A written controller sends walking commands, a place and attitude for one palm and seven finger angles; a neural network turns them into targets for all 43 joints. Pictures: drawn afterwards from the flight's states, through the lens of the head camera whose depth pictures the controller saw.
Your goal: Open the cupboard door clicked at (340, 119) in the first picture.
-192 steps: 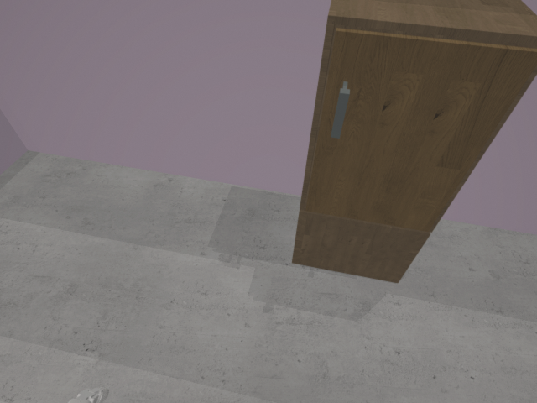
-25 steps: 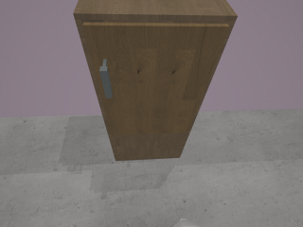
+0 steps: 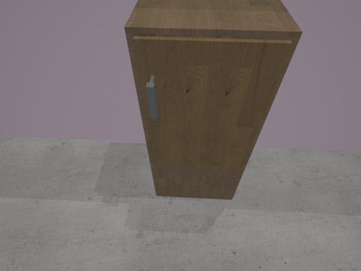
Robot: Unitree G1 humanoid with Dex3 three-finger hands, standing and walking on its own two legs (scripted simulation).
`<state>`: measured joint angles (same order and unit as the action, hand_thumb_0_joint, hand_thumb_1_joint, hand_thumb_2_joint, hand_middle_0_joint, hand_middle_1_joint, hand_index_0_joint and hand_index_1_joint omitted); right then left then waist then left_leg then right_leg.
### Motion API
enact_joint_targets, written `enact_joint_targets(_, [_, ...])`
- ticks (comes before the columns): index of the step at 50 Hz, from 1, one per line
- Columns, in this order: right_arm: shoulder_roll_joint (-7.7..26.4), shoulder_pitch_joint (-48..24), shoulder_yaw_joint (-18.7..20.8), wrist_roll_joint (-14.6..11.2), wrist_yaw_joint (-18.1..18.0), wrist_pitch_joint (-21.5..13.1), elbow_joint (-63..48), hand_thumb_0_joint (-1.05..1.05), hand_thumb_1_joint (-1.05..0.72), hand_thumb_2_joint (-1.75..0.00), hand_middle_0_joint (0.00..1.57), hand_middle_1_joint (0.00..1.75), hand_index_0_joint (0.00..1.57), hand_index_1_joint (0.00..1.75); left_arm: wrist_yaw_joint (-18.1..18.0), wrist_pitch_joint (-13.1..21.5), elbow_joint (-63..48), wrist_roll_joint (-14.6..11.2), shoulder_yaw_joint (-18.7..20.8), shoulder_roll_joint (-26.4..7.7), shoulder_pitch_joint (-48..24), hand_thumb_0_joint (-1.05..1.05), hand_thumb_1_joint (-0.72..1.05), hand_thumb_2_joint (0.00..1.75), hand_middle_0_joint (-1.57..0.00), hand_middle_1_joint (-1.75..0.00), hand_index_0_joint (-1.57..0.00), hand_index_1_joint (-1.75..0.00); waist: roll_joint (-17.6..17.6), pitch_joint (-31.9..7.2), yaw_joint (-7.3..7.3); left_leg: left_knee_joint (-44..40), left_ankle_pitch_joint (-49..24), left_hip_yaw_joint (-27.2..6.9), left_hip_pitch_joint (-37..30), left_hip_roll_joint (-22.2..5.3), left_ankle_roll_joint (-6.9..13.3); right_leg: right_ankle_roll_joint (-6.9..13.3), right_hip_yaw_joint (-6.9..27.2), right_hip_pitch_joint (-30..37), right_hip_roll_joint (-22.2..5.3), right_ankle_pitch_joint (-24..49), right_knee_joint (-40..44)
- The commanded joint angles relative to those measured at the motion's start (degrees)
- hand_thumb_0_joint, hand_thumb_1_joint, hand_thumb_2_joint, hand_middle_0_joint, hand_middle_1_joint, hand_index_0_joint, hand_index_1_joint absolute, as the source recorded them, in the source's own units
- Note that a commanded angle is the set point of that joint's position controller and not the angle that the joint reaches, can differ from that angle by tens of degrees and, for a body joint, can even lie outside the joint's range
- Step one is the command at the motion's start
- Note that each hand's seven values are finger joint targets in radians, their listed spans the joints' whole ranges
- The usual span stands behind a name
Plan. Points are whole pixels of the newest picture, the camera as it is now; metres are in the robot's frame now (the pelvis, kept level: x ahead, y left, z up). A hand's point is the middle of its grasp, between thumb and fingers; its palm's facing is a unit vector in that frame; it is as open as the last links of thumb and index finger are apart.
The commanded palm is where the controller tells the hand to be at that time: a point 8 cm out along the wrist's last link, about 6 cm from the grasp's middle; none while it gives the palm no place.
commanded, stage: come to a stop and stand still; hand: left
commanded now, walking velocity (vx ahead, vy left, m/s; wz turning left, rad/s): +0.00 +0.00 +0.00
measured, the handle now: (153, 97) +0.58 +0.16 +0.04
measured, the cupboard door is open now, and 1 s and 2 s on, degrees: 0 0 0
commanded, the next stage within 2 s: look again from close up in 0.52 s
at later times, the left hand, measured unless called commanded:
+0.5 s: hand out of the picture +0.01 +0.22 -0.18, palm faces +0.02 -0.98 -0.19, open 7.3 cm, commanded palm none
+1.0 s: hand out of the picture +0.00 +0.22 -0.18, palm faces +0.02 -0.98 -0.21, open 7.4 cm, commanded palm none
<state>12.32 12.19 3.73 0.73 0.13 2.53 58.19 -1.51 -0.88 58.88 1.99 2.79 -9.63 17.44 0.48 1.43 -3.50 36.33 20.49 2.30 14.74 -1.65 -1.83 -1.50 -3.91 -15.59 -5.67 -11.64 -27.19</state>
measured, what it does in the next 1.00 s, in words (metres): steps on the spot: left foot, then right foot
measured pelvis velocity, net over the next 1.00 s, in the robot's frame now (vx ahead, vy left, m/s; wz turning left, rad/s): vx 0.00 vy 0.05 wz -0.02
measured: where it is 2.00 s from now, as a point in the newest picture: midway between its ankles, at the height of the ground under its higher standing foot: outside the picture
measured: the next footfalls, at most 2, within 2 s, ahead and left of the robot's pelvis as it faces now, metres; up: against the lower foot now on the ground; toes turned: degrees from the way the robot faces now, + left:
left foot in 0.04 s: +0.01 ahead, +0.14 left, +0.00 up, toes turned +3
right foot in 0.30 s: +0.03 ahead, -0.09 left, +0.00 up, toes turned -4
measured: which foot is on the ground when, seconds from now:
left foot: up 0.00-0.02, down 0.04-1.00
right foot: down 0.00-0.04, up 0.06-0.28, down 0.30-1.00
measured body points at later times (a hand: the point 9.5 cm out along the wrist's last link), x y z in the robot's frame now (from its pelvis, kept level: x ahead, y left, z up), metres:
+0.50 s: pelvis +0.00 +0.04 +0.00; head +0.01 +0.04 +0.45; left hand +0.02 +0.27 -0.16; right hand +0.00 -0.18 -0.16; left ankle -0.03 +0.14 -0.74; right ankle -0.01 -0.09 -0.74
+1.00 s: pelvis +0.00 +0.05 -0.01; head -0.01 +0.03 +0.44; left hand +0.00 +0.27 -0.16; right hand +0.00 -0.17 -0.17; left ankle -0.03 +0.14 -0.74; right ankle +0.00 -0.09 -0.74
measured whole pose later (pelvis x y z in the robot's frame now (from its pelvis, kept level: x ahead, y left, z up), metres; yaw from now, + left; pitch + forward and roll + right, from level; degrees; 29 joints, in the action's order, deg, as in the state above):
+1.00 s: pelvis +0.00 +0.05 -0.01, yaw -1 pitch -2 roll +0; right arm 9.4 18.0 -0.7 0.7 -1.8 -1.7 62.1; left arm -1.9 0.7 64.4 0.6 -0.8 -7.4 16.8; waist -2.1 0.4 -0.5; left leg 28.5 18.2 4.8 8.9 1.4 2.6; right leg -1.5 -2.0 -12.3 -3.2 -16.6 -30.5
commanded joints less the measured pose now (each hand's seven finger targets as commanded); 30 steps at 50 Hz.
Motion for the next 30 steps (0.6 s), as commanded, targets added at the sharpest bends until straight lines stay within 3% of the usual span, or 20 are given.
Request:
enact_joint_targets(1, [4.98, 8.43, -0.21, 0.11, -0.92, -2.77, -0.29, 0.0, -0.9, -0.9, 0.2, 0.3, 0.2, 0.3, -0.25, -0.15, -2.73, -1.18, 1.45, -6.58, -0.33, 0.0, 0.9, 0.9, -0.2, -0.3, -0.2, -0.3, -4.79, -2.88, 4.26, -19.32, -7.58, -7.76, -12.31, -7.05, 2.6, 2.37, 4.39, -8.09, -1.36, -7.49, -2.21])
enact_joint_targets(2, [8.52, 6.67, 0.34, 0.32, -1.32, -2.73, -1.34, 0.0, -0.9, -0.9, 0.2, 0.3, 0.2, 0.3, -0.08, -0.34, -3.19, -1.25, 0.86, -3.81, -0.17, 0.0, 0.9, 0.9, -0.2, -0.3, -0.2, -0.3, -14.65, -0.58, 3.79, -23.94, -6.07, -16.57, -6.68, -15.33, 6.32, 0.07, -0.42, -9.46, 1.83, -12.95, -7.29])
enact_joint_targets(3, [8.52, 3.51, 0.01, 0.43, -1.46, -2.33, -2.22, 0.0, -0.9, -0.9, 0.2, 0.3, 0.2, 0.3, -0.04, -0.39, -2.84, -0.83, 0.58, -4.0, -1.19, 0.0, 0.9, 0.9, -0.2, -0.3, -0.2, -0.3, -12.52, 2.36, 3.16, -26.59, -1.11, -16.84, 1.01, -16.77, 8.83, 0.22, 1.25, -6.86, 1.8, -14.87, -12.57])
enact_joint_targets(4, [7.37, 1.16, -0.55, 0.72, -1.97, -2.55, -2.45, 0.0, -0.9, -0.9, 0.2, 0.3, 0.2, 0.3, 0.25, -0.51, -2.22, -0.68, 0.43, -3.33, -0.85, 0.0, 0.9, 0.9, -0.2, -0.3, -0.2, -0.3, -11.46, 4.5, 2.53, -27.66, -0.49, -14.98, 3.8, -14.95, 9.51, 0.15, 1.88, -6.58, 1.47, -13.91, -15.68])
enact_joint_targets(5, [5.69, 0.21, -1.05, 0.66, -2.29, -2.93, -1.76, 0.0, -0.9, -0.9, 0.2, 0.3, 0.2, 0.3, 0.23, -0.82, -0.82, -0.4, 0.25, -3.17, -0.96, 0.0, 0.9, 0.9, -0.2, -0.3, -0.2, -0.3, -14.64, 5.39, 2.45, -27.4, -3.95, -13.08, 3.51, -12.57, 9.13, 0.22, 2.71, -6.05, 1.35, -13.16, -17.72])
enact_joint_targets(7, [4.26, -0.01, -1.83, 0.47, -2.65, -2.99, -1.14, 0.0, -0.9, -0.9, 0.2, 0.3, 0.2, 0.3, 0.46, -0.54, 0.75, -0.59, 0.0, -3.48, 0.7, 0.0, 0.9, 0.9, -0.2, -0.3, -0.2, -0.3, -13.31, 4.83, 1.98, -23.73, -16.63, -8.47, 0.01, -10.4, 9.04, 0.55, 3.02, -5.94, 1.44, -11.73, -17.89])
enact_joint_targets(8, [3.97, 0.31, -1.91, 0.33, -2.77, -3.13, -0.58, 0.0, -0.9, -0.9, 0.2, 0.3, 0.2, 0.3, 0.55, -0.28, 1.33, -0.72, -0.16, -3.28, 1.7, 0.0, 0.9, 0.9, -0.2, -0.3, -0.2, -0.3, -11.47, 3.1, 1.76, -22.08, -22.23, -7.15, -2.99, -10.22, 9.32, 0.43, 2.55, -5.27, 1.44, -11.56, -16.19])
enact_joint_targets(10, [4.08, 2.56, -1.78, 0.32, -2.89, -3.35, 0.47, 0.0, -0.9, -0.9, 0.2, 0.3, 0.2, 0.3, 0.38, 0.16, 1.58, -1.04, -0.7, -2.63, 0.78, 0.0, 0.9, 0.9, -0.2, -0.3, -0.2, -0.3, -9.43, 1.07, 2.75, -19.19, -31.62, -6.86, -7.43, -10.12, 9.77, -0.03, 1.84, -3.66, 1.76, -11.07, -9.74])
enact_joint_targets(12, [3.93, 4.1, -1.57, 0.13, -3.01, -3.53, 1.69, 0.0, -0.9, -0.9, 0.2, 0.3, 0.2, 0.3, 0.14, 0.59, 2.35, -1.14, -0.82, -2.62, 1.49, 0.0, 0.9, 0.9, -0.2, -0.3, -0.2, -0.3, -6.63, -0.48, 2.55, -15.75, -35.39, -6.55, -8.89, -9.41, 8.66, -0.12, 1.47, 1.14, 2.03, -4.5, -0.3])
enact_joint_targets(13, [3.69, 4.04, -1.59, -0.19, -2.98, -3.64, 1.93, 0.0, -0.9, -0.9, 0.2, 0.3, 0.2, 0.3, 0.03, 1.0, 3.28, -1.12, -0.85, -3.2, 3.03, 0.0, 0.9, 0.9, -0.2, -0.3, -0.2, -0.3, -3.96, -1.08, 1.86, -13.71, -34.01, -5.91, -7.76, -8.27, 7.01, 0.08, 2.35, 5.06, 1.61, 3.48, 5.37])
enact_joint_targets(14, [2.38, 4.25, -1.74, -0.53, -2.84, -3.87, 2.14, 0.0, -0.9, -0.9, 0.2, 0.3, 0.2, 0.3, -0.22, 1.51, 4.13, -1.04, -0.87, -4.04, 3.93, 0.0, 0.9, 0.9, -0.2, -0.3, -0.2, -0.3, -0.19, -2.5, 2.15, -12.37, -28.97, -4.53, -5.5, -6.48, 4.98, 1.06, 5.77, 9.02, -0.9, 11.9, 6.39])
enact_joint_targets(15, [1.56, 4.3, -2.09, -0.75, -2.73, -3.94, 2.18, 0.0, -0.9, -0.9, 0.2, 0.3, 0.2, 0.3, -0.37, 1.81, 4.29, -1.08, -1.06, -4.85, 3.38, 0.0, 0.9, 0.9, -0.2, -0.3, -0.2, -0.3, 1.33, -2.62, 2.96, -13.07, -23.55, -3.59, -4.33, -4.87, 3.67, 2.35, 7.68, 9.98, -3.29, 18.04, 5.41])
enact_joint_targets(16, [1.19, 4.53, -2.21, -0.76, -2.53, -3.98, 2.51, 0.0, -0.9, -0.9, 0.2, 0.3, 0.2, 0.3, -0.4, 1.7, 4.25, -1.19, -1.26, -5.25, 2.23, 0.0, 0.9, 0.9, -0.2, -0.3, -0.2, -0.3, 0.47, -1.56, 3.43, -15.18, -19.18, -3.86, -4.27, -4.24, 3.27, 2.94, 7.14, 9.06, -4.04, 16.95, 4.84])
enact_joint_targets(18, [1.08, 4.85, -2.22, -0.37, -2.53, -3.54, 3.78, 0.0, -0.9, -0.9, 0.2, 0.3, 0.2, 0.3, -0.44, 1.7, 4.62, -1.16, -1.26, -4.25, 0.74, 0.0, 0.9, 0.9, -0.2, -0.3, -0.2, -0.3, 5.77, 0.25, 3.5, -15.7, -18.12, -3.88, -4.87, -4.65, 3.01, 2.92, 6.04, 7.01, -2.2, 14.11, 4.63])
enact_joint_targets(20, [1.28, 5.58, -2.61, -0.31, -2.54, -3.62, 4.84, 0.0, -0.9, -0.9, 0.2, 0.3, 0.2, 0.3, -0.56, 1.36, 4.68, -1.34, -1.78, -3.06, 0.03, 0.0, 0.9, 0.9, -0.2, -0.3, -0.2, -0.3, 3.97, 2.95, 3.44, -18.01, -16.55, -4.34, -4.72, -4.94, 3.37, 2.23, 5.69, 5.12, -1.34, 8.38, 6.06])
enact_joint_targets(23, [1.05, 6.1, -2.98, -0.26, -2.53, -3.83, 5.93, 0.0, -0.9, -0.9, 0.2, 0.3, 0.2, 0.3, -0.62, 1.06, 5.0, -1.36, -1.7, -3.26, 0.29, 0.0, 0.9, 0.9, -0.2, -0.3, -0.2, -0.3, -0.02, 3.34, 2.92, -19.16, -16.15, -4.48, -4.12, -5.06, 3.52, 1.93, 5.13, 6.25, -0.83, 6.15, 6.56])
enact_joint_targets(30, [0.31, 7.67, -3.19, -0.32, -2.66, -4.02, 7.28, 0.0, -0.9, -0.9, 0.2, 0.3, 0.2, 0.3, -0.68, 1.09, 5.54, -1.52, -1.83, -3.18, 0.41, 0.0, 0.9, 0.9, -0.2, -0.3, -0.2, -0.3, -0.88, 2.26, 2.82, -19.93, -15.6, -4.3, -4.03, -5.07, 3.35, 1.94, 4.8, 7.9, -0.91, 6.66, 6.91])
